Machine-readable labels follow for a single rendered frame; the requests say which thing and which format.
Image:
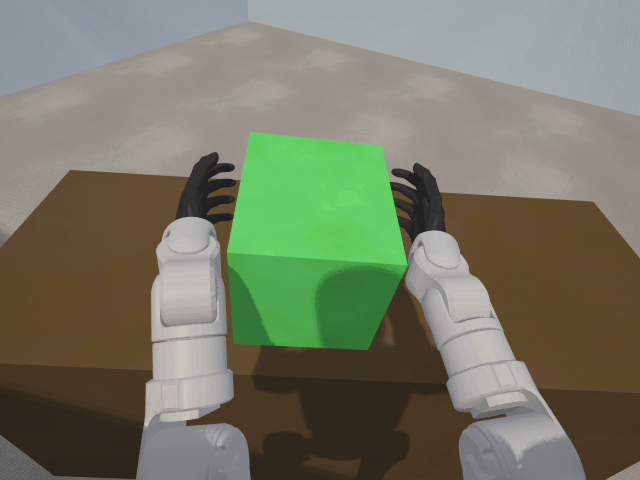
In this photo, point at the robot left forearm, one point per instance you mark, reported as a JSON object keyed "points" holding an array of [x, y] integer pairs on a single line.
{"points": [[190, 375]]}

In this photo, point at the right robot upper arm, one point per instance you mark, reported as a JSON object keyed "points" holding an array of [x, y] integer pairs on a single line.
{"points": [[527, 446]]}

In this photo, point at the robot left hand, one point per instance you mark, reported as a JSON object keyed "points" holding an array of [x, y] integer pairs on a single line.
{"points": [[194, 201]]}

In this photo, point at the robot right hand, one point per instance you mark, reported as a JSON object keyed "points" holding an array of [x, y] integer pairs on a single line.
{"points": [[427, 212]]}

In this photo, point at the pedestal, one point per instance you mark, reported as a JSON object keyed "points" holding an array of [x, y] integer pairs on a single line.
{"points": [[76, 350]]}

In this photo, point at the left robot upper arm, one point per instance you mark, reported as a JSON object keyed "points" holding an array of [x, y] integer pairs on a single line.
{"points": [[200, 452]]}

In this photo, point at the carton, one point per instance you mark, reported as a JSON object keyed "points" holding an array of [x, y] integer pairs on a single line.
{"points": [[315, 253]]}

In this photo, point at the robot right forearm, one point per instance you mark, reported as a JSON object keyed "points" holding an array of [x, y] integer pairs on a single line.
{"points": [[484, 376]]}

